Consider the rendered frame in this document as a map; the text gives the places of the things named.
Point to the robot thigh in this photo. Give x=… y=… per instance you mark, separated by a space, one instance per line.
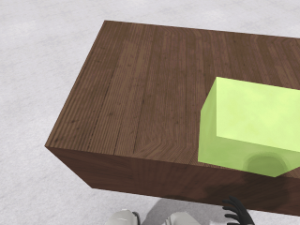
x=124 y=217
x=181 y=218

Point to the pedestal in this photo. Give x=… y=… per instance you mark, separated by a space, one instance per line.
x=131 y=121

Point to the carton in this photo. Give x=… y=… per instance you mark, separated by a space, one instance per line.
x=250 y=127

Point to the robot left thigh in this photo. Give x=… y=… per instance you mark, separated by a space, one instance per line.
x=124 y=217

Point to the robot right hand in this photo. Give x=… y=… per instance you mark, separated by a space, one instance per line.
x=243 y=217

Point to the robot right thigh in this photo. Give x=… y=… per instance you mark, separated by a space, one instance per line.
x=181 y=218

